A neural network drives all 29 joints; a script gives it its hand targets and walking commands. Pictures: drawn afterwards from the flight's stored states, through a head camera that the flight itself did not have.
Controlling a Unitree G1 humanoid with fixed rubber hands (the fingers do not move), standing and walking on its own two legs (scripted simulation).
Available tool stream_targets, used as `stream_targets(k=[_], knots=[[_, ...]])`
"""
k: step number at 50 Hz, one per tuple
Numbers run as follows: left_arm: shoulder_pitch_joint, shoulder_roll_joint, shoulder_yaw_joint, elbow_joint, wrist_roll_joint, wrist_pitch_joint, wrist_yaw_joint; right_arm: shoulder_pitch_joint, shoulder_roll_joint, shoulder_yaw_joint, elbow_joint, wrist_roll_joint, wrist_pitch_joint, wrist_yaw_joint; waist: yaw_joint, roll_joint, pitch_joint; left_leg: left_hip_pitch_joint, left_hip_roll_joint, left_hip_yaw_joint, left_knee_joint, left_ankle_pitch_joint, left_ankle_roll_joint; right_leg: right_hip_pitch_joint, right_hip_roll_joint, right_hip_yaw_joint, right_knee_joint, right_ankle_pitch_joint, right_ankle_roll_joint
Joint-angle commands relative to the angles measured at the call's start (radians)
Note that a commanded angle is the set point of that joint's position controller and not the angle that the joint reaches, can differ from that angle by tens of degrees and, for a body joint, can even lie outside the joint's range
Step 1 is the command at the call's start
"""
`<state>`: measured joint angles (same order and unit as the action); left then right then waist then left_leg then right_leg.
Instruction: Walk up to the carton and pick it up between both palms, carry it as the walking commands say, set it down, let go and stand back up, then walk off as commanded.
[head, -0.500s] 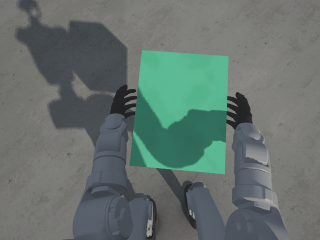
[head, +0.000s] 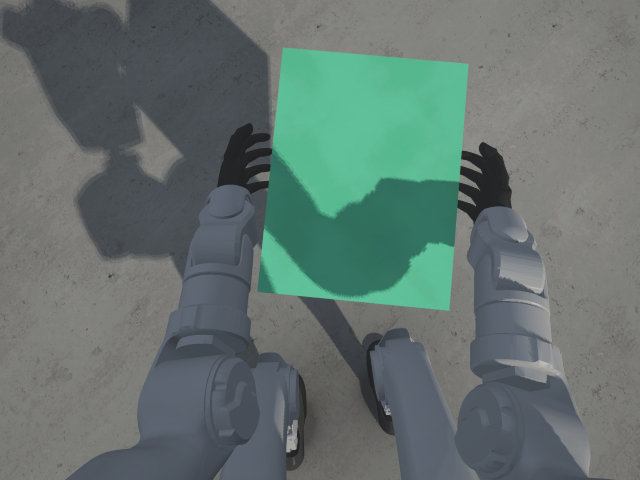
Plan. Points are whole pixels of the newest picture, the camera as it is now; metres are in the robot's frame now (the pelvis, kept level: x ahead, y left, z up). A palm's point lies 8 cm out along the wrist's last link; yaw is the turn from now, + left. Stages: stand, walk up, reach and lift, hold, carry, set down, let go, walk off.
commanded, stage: set down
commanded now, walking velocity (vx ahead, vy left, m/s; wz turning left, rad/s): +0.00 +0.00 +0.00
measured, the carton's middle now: (356, 192) +0.48 -0.08 -0.16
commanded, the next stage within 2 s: none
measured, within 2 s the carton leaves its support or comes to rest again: neither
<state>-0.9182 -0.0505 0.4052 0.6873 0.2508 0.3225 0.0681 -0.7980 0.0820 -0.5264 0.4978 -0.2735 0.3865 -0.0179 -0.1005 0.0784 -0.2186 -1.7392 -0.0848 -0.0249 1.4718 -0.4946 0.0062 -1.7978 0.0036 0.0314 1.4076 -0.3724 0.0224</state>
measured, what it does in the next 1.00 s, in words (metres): lowers itself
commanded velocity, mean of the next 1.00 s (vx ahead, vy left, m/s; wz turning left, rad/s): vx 0.00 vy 0.00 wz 0.00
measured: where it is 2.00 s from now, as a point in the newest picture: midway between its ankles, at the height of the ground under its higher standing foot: (340, 419)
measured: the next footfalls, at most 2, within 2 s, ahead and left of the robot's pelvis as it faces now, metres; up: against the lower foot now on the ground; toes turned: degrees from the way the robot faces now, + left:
none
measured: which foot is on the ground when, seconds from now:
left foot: down 0.00-1.00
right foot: down 0.00-1.00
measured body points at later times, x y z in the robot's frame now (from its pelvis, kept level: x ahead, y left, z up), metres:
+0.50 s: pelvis -0.02 +0.00 -0.07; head +0.27 -0.03 +0.28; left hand +0.51 +0.07 -0.16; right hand +0.44 -0.23 -0.17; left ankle +0.07 +0.11 -0.54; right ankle +0.11 -0.13 -0.54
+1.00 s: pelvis -0.02 +0.00 -0.13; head +0.31 -0.04 +0.17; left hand +0.54 +0.06 -0.25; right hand +0.47 -0.24 -0.26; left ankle +0.07 +0.11 -0.54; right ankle +0.11 -0.13 -0.54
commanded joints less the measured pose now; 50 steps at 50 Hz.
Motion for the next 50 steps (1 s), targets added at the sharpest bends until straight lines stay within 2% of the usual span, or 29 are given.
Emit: stream_targets(k=[1,18,50], knots=[[-0.559,-0.963,-0.496,0.065,-0.15,-0.019,-0.279,-0.669,0.847,0.574,0.038,0.176,-0.034,0.287,-0.063,0.004,-0.926,0.319,-0.11,0.029,-0.14,0.174,-0.016,0.656,0.123,-0.085,-0.044,0.275,0.011],[-0.695,-0.899,-0.458,0.108,-0.161,-0.027,-0.246,-0.812,0.773,0.52,0.062,0.184,-0.043,0.275,-0.081,0.02,-0.948,0.204,-0.119,0.047,0.005,0.147,-0.02,0.515,0.122,-0.11,0.103,0.255,0.013],[-0.926,-0.769,-0.464,0.146,-0.223,-0.045,-0.228,-1.052,0.648,0.508,0.079,0.236,-0.075,0.247,-0.092,0.01,-0.974,-0.02,-0.116,0.085,0.274,0.128,-0.012,0.385,0.102,-0.125,0.352,0.269,0.025]])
